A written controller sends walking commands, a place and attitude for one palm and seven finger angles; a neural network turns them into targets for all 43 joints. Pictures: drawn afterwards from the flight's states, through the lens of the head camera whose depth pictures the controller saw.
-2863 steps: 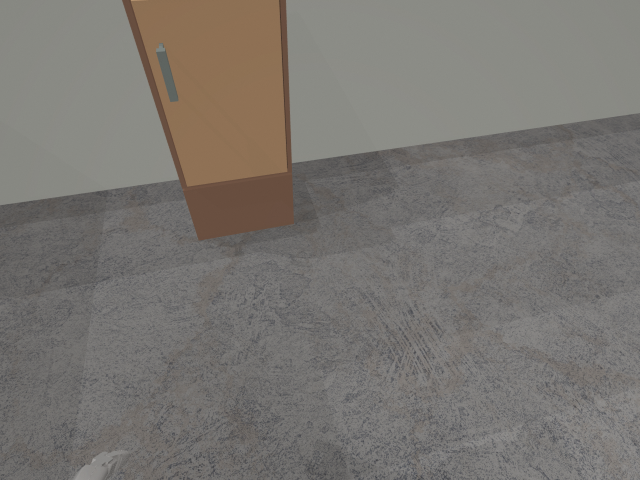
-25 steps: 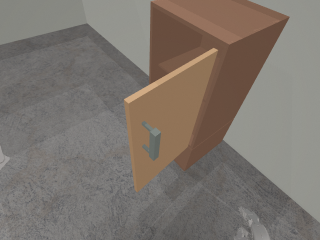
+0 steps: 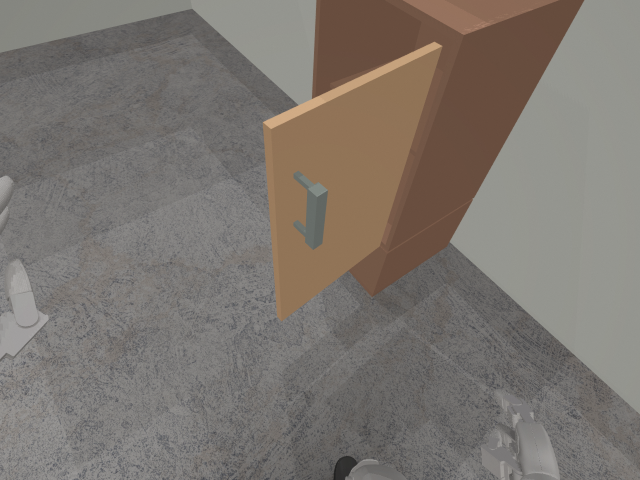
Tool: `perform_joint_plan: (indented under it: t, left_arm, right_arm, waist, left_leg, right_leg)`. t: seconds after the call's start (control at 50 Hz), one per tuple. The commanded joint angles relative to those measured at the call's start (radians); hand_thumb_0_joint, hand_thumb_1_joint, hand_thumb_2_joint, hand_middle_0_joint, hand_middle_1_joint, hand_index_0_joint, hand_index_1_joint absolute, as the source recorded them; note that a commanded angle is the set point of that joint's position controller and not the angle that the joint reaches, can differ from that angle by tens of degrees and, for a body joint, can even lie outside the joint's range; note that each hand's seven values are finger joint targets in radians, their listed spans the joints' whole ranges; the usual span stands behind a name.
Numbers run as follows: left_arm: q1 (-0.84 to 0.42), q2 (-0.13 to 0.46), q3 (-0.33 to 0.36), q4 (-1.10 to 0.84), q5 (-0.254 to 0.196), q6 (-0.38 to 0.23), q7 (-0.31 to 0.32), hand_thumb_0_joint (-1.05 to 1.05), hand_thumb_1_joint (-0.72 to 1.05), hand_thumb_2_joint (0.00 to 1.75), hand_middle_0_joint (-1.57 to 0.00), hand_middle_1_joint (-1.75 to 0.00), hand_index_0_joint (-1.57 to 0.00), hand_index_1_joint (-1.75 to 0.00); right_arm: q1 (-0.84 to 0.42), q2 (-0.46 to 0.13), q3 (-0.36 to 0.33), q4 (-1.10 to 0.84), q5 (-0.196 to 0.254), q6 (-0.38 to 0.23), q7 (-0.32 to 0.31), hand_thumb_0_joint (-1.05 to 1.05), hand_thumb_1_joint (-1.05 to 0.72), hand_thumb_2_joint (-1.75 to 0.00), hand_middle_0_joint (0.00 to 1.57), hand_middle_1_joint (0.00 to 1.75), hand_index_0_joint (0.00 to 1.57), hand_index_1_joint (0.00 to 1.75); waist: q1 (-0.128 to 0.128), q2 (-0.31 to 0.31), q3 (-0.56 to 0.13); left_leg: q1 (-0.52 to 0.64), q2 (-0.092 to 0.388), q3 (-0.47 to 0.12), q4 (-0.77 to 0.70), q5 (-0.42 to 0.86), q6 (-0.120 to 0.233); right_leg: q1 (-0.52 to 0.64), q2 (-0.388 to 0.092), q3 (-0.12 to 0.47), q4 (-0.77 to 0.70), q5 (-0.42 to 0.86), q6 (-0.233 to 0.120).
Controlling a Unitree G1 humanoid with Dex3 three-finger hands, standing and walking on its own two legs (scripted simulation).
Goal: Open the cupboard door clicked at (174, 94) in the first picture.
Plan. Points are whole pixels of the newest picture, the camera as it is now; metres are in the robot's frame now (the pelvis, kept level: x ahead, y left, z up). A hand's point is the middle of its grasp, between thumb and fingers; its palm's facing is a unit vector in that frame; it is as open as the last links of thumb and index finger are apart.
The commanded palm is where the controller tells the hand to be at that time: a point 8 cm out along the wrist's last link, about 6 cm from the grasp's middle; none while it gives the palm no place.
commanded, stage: stop stepping back and stand still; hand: left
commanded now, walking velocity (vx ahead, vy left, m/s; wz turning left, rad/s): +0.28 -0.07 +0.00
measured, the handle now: (307, 211) +0.52 +0.04 -0.02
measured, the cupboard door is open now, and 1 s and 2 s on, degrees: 95 95 95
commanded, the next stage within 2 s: let the arm hang, fingers relaxed in 0.92 s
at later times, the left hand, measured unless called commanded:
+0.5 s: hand out of the picture +0.13 +0.25 +0.17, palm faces +0.42 -0.78 -0.46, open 7.4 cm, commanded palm +0.08 +0.29 +0.19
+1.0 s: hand (3, 427) +0.14 +0.23 +0.17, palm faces +0.33 -0.80 -0.49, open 7.4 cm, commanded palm none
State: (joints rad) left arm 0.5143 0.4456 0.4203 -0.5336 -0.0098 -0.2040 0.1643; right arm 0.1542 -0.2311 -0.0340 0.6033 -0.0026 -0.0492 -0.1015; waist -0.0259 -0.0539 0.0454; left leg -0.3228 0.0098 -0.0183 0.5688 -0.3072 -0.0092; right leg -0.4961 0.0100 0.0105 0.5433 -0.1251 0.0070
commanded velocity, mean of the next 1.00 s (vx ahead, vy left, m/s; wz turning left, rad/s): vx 0.11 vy -0.01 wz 0.00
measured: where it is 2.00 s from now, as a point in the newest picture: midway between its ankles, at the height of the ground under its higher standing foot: outside the picture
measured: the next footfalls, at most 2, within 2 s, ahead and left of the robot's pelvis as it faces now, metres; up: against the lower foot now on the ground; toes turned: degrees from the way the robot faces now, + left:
right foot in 0.12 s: -0.03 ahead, -0.10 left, +0.00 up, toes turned -3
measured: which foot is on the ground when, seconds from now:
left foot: down 0.00-1.00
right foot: up 0.00-0.10, down 0.12-1.00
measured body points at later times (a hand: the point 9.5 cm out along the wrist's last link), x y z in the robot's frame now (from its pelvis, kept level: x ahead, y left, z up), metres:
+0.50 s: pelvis -0.07 -0.01 +0.01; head -0.09 +0.00 +0.46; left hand +0.11 +0.29 +0.20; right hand +0.06 -0.25 -0.07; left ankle -0.05 +0.12 -0.73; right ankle -0.06 -0.09 -0.72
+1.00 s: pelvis -0.07 -0.01 +0.01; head -0.06 -0.01 +0.46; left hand +0.12 +0.27 +0.20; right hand +0.08 -0.26 -0.07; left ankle -0.06 +0.10 -0.73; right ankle -0.07 -0.09 -0.73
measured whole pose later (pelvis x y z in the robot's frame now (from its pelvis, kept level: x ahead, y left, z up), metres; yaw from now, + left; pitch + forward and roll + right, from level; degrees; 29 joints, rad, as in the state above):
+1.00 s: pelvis -0.07 -0.01 +0.01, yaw -4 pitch -1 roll +0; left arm 0.55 0.42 0.40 -0.45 -0.03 -0.21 0.14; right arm 0.20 -0.21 0.01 0.63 0.00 -0.14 -0.07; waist -0.01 -0.01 0.02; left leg -0.21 0.01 0.05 0.47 -0.25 0.00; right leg -0.23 0.06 -0.01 0.48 -0.23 -0.06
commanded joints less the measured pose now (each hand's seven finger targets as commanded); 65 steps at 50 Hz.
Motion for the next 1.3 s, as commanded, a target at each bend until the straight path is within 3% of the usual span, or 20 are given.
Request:
perform_joint_plan:
  t: [0.0, 0.06, 0.1, 0.14, 0.18, 0.26, 0.34, 0.4, 0.5, 0.58, 0.62, 0.68, 0.74, 0.84, 0.98, 1.0, 1.06, 1.1, 1.16, 1.28]
  left_arm:
    - [0.07, 0.207, 0.221, -0.312, -0.004, -0.087, 0.019, 0.0, 0.9, 0.9, -0.2, -0.3, -0.2, -0.3]
    - [0.072, 0.163, 0.181, -0.335, -0.008, -0.081, 0.019, 0.0, 0.9, 0.9, -0.2, -0.3, -0.2, -0.3]
    - [0.042, 0.147, 0.149, -0.238, -0.008, -0.066, 0.021, 0.0, 0.9, 0.9, -0.2, -0.3, -0.2, -0.3]
    - [-0.029, 0.169, 0.147, -0.144, -0.018, -0.055, 0.022, 0.0, 0.9, 0.9, -0.2, -0.3, -0.2, -0.3]
    - [-0.064, 0.15, 0.124, -0.063, -0.015, -0.041, 0.027, 0.0, 0.9, 0.9, -0.2, -0.3, -0.2, -0.3]
    - [-0.009, 0.14, 0.12, -0.049, -0.017, -0.028, 0.019, 0.0, 0.9, 0.9, -0.2, -0.3, -0.2, -0.3]
    - [-0.03, 0.151, 0.115, -0.163, -0.012, -0.056, 0.014, 0.0, 0.9, 0.9, -0.2, -0.3, -0.2, -0.3]
    - [-0.08, 0.134, 0.103, -0.17, 0.021, -0.051, 0.018, 0.0, 0.9, 0.9, -0.2, -0.3, -0.2, -0.3]
    - [-0.074, 0.13, 0.091, -0.108, 0.014, -0.044, 0.021, 0.0, 0.9, 0.9, -0.2, -0.3, -0.2, -0.3]
    - [-0.103, 0.138, 0.085, -0.083, -0.008, -0.047, 0.008, 0.0, 0.9, 0.9, -0.2, -0.3, -0.2, -0.3]
    - [-0.082, 0.149, 0.098, -0.088, -0.012, -0.043, 0.011, 0.0, 0.9, 0.9, -0.2, -0.3, -0.2, -0.3]
    - [-0.049, 0.157, 0.123, -0.107, -0.014, -0.052, 0.009, 0.0, 0.9, 0.9, -0.2, -0.3, -0.2, -0.3]
    - [0.003, 0.158, 0.139, -0.122, -0.021, -0.061, 0.005, 0.0, 0.9, 0.9, -0.2, -0.3, -0.2, -0.3]
    - [-0.005, 0.149, 0.119, -0.132, -0.019, -0.069, -0.001, 0.0, 0.9, 0.9, -0.2, -0.3, -0.2, -0.3]
    - [0.046, 0.141, 0.122, -0.109, -0.026, -0.058, -0.001, 0.0, 0.9, 0.9, -0.2, -0.3, -0.2, -0.3]
    - [-0.083, -0.023, -0.313, 0.67, 0.06, 0.095, -0.144, 0.0, 0.9, 0.9, -0.2, -0.3, -0.2, -0.3]
    - [-0.105, -0.086, -0.307, 0.73, 0.045, 0.188, -0.167, 0.0, 0.9, 0.9, -0.2, -0.3, -0.2, -0.3]
    - [-0.164, -0.052, -0.31, 0.829, 0.046, 0.187, -0.165, 0.0, 0.9, 0.9, -0.2, -0.3, -0.2, -0.3]
    - [-0.253, 0.001, -0.324, 1.001, 0.051, 0.181, -0.163, 0.0, 0.9, 0.9, -0.2, -0.3, -0.2, -0.3]
    - [-0.313, -0.015, -0.372, 1.293, 0.031, 0.195, -0.151, 0.0, 0.9, 0.9, -0.2, -0.3, -0.2, -0.3]
  right_arm:
    - [-0.018, -0.111, -0.056, -0.159, -0.014, -0.105, 0.009, 0.0, -0.9, -0.9, 0.2, 0.3, 0.2, 0.3]
    - [-0.016, -0.101, -0.025, -0.144, -0.011, -0.14, 0.018, 0.0, -0.9, -0.9, 0.2, 0.3, 0.2, 0.3]
    - [-0.008, -0.105, -0.012, -0.125, -0.001, -0.144, 0.022, 0.0, -0.9, -0.9, 0.2, 0.3, 0.2, 0.3]
    - [0.0, -0.098, -0.008, -0.098, -0.011, -0.141, 0.021, 0.0, -0.9, -0.9, 0.2, 0.3, 0.2, 0.3]
    - [0.008, -0.089, -0.015, -0.08, 0.008, -0.136, 0.024, 0.0, -0.9, -0.9, 0.2, 0.3, 0.2, 0.3]
    - [-0.015, -0.076, 0.005, -0.09, -0.004, -0.119, 0.019, 0.0, -0.9, -0.9, 0.2, 0.3, 0.2, 0.3]
    - [-0.028, -0.116, 0.004, -0.128, -0.008, -0.138, 0.008, 0.0, -0.9, -0.9, 0.2, 0.3, 0.2, 0.3]
    - [-0.032, -0.101, 0.011, -0.12, -0.011, -0.142, 0.005, 0.0, -0.9, -0.9, 0.2, 0.3, 0.2, 0.3]
    - [-0.009, -0.114, 0.0, -0.112, -0.009, -0.157, 0.005, 0.0, -0.9, -0.9, 0.2, 0.3, 0.2, 0.3]
    - [0.005, -0.094, -0.011, -0.095, -0.005, -0.15, 0.018, 0.0, -0.9, -0.9, 0.2, 0.3, 0.2, 0.3]
    - [-0.002, -0.089, -0.012, -0.094, -0.002, -0.141, 0.028, 0.0, -0.9, -0.9, 0.2, 0.3, 0.2, 0.3]
    - [0.002, -0.077, 0.002, -0.097, -0.001, -0.138, 0.032, 0.0, -0.9, -0.9, 0.2, 0.3, 0.2, 0.3]
    - [-0.024, -0.096, -0.001, -0.11, -0.006, -0.142, 0.017, 0.0, -0.9, -0.9, 0.2, 0.3, 0.2, 0.3]
    - [-0.016, -0.098, 0.0, -0.114, -0.001, -0.148, 0.016, 0.0, -0.9, -0.9, 0.2, 0.3, 0.2, 0.3]
    - [-0.02, -0.099, -0.006, -0.125, 0.001, -0.138, 0.024, 0.0, -0.9, -0.9, 0.2, 0.3, 0.2, 0.3]
    - [-0.065, -0.267, -0.061, 0.132, 0.009, -0.153, 0.106, 0.0, -0.9, -0.9, 0.2, 0.3, 0.2, 0.3]
    - [0.017, -0.203, -0.047, 0.125, -0.001, -0.054, 0.1, 0.0, -0.9, -0.9, 0.2, 0.3, 0.2, 0.3]
    - [-0.017, -0.207, -0.026, 0.124, -0.013, -0.025, 0.099, 0.0, -0.9, -0.9, 0.2, 0.3, 0.2, 0.3]
    - [-0.022, -0.204, -0.02, 0.164, -0.02, 0.005, 0.102, 0.0, -0.9, -0.9, 0.2, 0.3, 0.2, 0.3]
    - [-0.004, -0.163, 0.005, 0.281, -0.028, 0.045, 0.098, 0.0, -0.9, -0.9, 0.2, 0.3, 0.2, 0.3]
  waist:
    - [0.032, 0.284, -0.294]
    - [0.033, 0.312, -0.197]
    - [0.014, 0.145, -0.124]
    - [-0.015, -0.083, -0.103]
    - [0.007, -0.113, -0.178]
    - [0.004, -0.047, -0.083]
    - [0.021, 0.189, -0.054]
    - [0.017, 0.295, -0.008]
    - [0.012, 0.153, -0.03]
    - [0.011, -0.012, -0.086]
    - [0.021, -0.019, -0.074]
    - [0.01, -0.03, -0.097]
    - [0.024, 0.132, -0.102]
    - [0.018, 0.135, -0.156]
    - [0.019, 0.07, -0.151]
    - [-0.034, 0.081, -0.077]
    - [0.004, 0.078, -0.145]
    - [0.023, -0.035, -0.116]
    - [0.016, -0.155, -0.098]
    - [0.014, 0.152, -0.016]
  left_leg:
    - [-0.057, 0.283, -0.158, -0.23, 0.339, 0.142]
    - [-0.044, 0.219, -0.073, -0.158, 0.313, 0.102]
    - [-0.061, 0.121, -0.021, -0.066, 0.109, 0.045]
    - [-0.006, 0.02, 0.028, 0.076, 0.001, 0.003]
    - [-0.032, 0.007, 0.024, 0.205, -0.055, 0.005]
    - [0.101, 0.022, 0.026, -0.034, -0.043, 0.033]
    - [0.03, 0.178, -0.208, -0.333, -0.241, 0.099]
    - [-0.153, 0.241, -0.255, -0.468, -0.494, 0.121]
    - [-0.047, 0.143, -0.068, -0.253, -0.191, 0.079]
    - [-0.001, 0.018, 0.054, 0.075, -0.056, 0.031]
    - [-0.05, 0.01, 0.04, 0.208, -0.044, 0.02]
    - [0.027, 0.033, 0.022, 0.008, 0.012, 0.026]
    - [0.157, 0.089, -0.038, -0.18, 0.247, 0.043]
    - [0.161, 0.104, -0.032, -0.143, 0.459, 0.032]
    - [0.12, 0.065, -0.002, -0.149, 0.208, 0.03]
    - [0.046, 0.096, -0.043, 0.006, 0.35, 0.049]
    - [0.02, 0.151, -0.103, -0.088, 0.333, 0.077]
    - [-0.06, 0.162, -0.157, -0.128, 0.262, 0.108]
    - [0.012, 0.052, -0.076, -0.066, 0.119, 0.068]
    - [0.054, 0.062, -0.085, -0.192, 0.021, 0.056]
  right_leg:
    - [0.241, 0.024, 0.002, 0.294, -0.192, 0.023]
    - [0.261, 0.0, -0.002, 0.137, -0.204, 0.008]
    - [0.284, -0.041, 0.081, -0.111, -0.008, -0.014]
    - [0.175, -0.199, 0.292, -0.246, 0.031, -0.095]
    - [0.266, -0.241, 0.34, -0.28, -0.041, -0.101]
    - [0.097, -0.177, 0.191, -0.278, -0.396, -0.09]
    - [0.166, -0.013, 0.071, -0.043, -0.251, -0.021]
    - [0.254, 0.018, -0.02, 0.161, -0.222, 0.002]
    - [0.299, -0.007, 0.001, -0.105, -0.179, -0.028]
    - [0.211, -0.193, 0.319, -0.287, -0.355, -0.118]
    - [0.221, -0.257, 0.387, -0.338, -0.331, -0.16]
    - [0.267, -0.211, 0.208, -0.221, -0.038, -0.128]
    - [0.242, -0.082, 0.105, -0.119, 0.028, -0.041]
    - [0.326, -0.052, 0.071, -0.071, 0.242, -0.02]
    - [0.322, -0.078, 0.129, -0.179, 0.112, -0.029]
    - [0.2, -0.143, 0.057, -0.03, 0.254, -0.057]
    - [0.192, -0.076, 0.025, 0.022, -0.002, -0.049]
    - [0.243, -0.057, 0.035, 0.025, -0.072, -0.048]
    - [0.202, -0.137, 0.149, -0.141, -0.104, -0.088]
    - [0.189, -0.101, 0.14, -0.21, -0.26, -0.08]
